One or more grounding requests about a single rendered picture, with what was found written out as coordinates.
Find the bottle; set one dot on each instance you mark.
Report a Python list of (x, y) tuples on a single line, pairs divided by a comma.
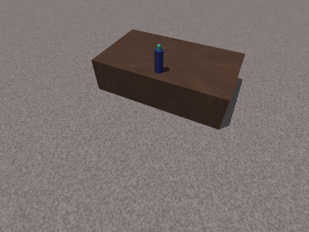
[(158, 56)]

